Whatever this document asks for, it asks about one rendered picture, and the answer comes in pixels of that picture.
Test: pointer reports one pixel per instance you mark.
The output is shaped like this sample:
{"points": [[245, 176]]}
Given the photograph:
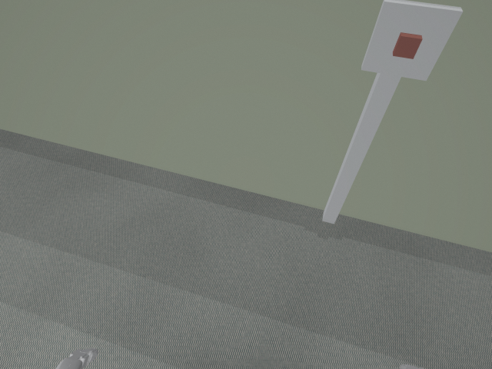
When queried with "button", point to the button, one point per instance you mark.
{"points": [[407, 45]]}

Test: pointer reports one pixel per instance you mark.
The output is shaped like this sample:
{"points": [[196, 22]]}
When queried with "panel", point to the panel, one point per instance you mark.
{"points": [[435, 23]]}

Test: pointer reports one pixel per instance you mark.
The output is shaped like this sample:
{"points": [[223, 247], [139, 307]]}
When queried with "robot left hand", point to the robot left hand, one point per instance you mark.
{"points": [[79, 359]]}

